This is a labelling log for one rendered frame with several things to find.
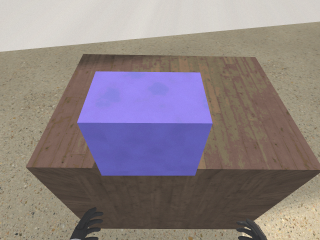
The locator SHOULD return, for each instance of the pedestal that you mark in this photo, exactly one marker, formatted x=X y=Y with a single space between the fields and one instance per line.
x=254 y=157

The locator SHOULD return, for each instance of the left robot hand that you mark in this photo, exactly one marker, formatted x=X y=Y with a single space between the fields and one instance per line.
x=82 y=230

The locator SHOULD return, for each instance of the right robot hand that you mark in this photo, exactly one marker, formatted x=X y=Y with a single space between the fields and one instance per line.
x=255 y=231

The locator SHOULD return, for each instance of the carton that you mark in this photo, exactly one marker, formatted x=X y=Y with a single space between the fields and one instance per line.
x=146 y=123

